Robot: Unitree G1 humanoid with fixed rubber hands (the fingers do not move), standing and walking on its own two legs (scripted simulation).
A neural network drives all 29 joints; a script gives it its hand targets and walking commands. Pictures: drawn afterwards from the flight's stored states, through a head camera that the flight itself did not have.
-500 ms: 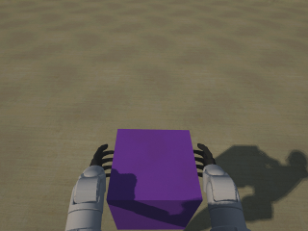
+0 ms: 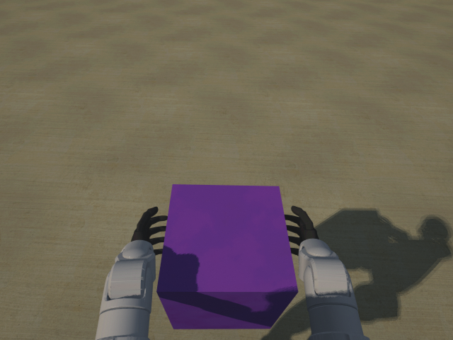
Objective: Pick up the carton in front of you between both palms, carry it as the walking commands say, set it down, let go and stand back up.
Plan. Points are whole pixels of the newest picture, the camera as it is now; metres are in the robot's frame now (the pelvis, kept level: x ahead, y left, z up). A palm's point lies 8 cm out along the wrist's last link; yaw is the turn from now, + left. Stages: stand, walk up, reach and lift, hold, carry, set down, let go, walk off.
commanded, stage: carry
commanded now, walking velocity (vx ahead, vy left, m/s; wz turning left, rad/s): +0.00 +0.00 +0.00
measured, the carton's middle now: (224, 260) +0.31 +0.00 -0.05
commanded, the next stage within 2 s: hold in 0.54 s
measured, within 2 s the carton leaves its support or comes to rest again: neither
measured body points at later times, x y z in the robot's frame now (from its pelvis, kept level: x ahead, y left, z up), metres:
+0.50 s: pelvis +0.00 +0.01 +0.00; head -0.02 +0.01 +0.45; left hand +0.30 +0.16 +0.03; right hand +0.30 -0.14 +0.03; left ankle -0.04 +0.08 -0.73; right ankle +0.08 -0.13 -0.73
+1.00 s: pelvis -0.01 -0.04 +0.00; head -0.01 -0.05 +0.45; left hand +0.28 +0.19 +0.02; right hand +0.34 -0.11 +0.02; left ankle -0.04 +0.08 -0.73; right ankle +0.08 -0.15 -0.73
